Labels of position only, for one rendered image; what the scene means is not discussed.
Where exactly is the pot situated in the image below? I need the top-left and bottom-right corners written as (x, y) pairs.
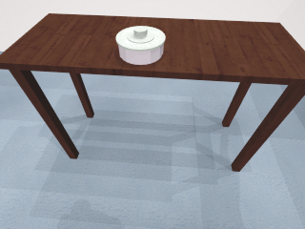
top-left (118, 44), bottom-right (164, 65)

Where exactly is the table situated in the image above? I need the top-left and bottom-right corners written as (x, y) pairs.
top-left (0, 13), bottom-right (305, 172)

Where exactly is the knob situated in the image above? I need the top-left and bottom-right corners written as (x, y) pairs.
top-left (133, 26), bottom-right (148, 37)

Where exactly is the lid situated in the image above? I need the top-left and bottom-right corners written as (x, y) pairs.
top-left (115, 26), bottom-right (166, 52)

